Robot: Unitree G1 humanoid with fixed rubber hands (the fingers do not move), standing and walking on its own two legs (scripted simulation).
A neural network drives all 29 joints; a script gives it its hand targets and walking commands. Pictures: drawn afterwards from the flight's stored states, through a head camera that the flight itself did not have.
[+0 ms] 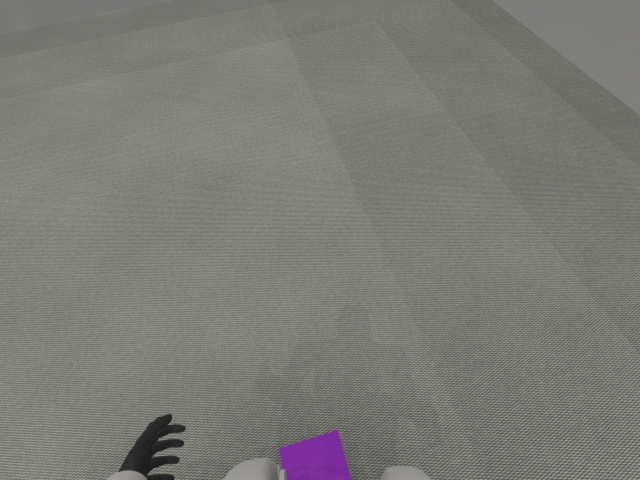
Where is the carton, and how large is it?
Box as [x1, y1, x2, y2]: [279, 430, 350, 479]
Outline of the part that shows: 337,430 279,448 282,466 286,469 287,479 350,479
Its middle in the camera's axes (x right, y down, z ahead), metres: +0.01 +0.65 +0.95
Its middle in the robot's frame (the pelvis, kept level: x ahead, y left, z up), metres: +0.12 +0.04 -0.68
